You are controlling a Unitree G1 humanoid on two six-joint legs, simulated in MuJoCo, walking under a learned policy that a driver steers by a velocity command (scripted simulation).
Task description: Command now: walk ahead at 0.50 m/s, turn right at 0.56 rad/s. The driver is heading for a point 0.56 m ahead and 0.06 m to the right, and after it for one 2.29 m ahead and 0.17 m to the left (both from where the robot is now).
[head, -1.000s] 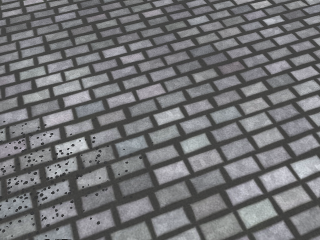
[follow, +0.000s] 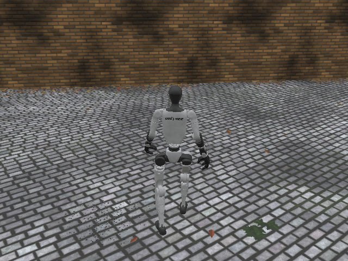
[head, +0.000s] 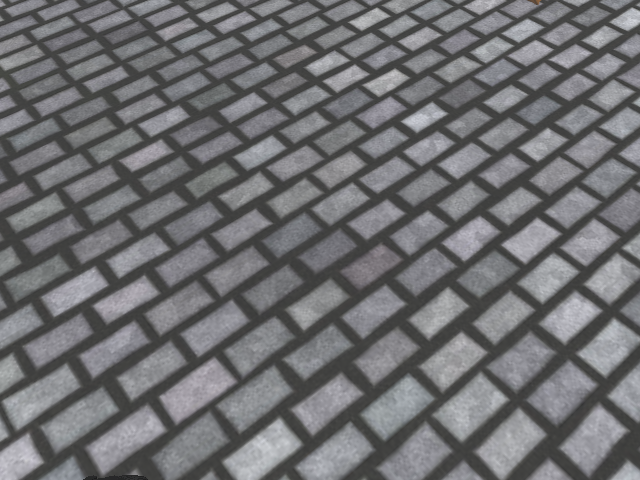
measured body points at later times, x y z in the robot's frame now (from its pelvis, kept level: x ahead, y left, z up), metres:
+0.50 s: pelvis +0.30 -0.01 +0.01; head +0.32 -0.02 +0.46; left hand +0.38 +0.27 -0.11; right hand +0.47 -0.29 -0.07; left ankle +0.46 +0.08 -0.71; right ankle +0.13 -0.09 -0.72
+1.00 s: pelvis +0.57 -0.07 +0.01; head +0.60 -0.07 +0.46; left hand +0.84 +0.14 -0.05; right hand +0.54 -0.35 -0.11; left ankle +0.46 +0.07 -0.72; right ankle +0.68 -0.20 -0.72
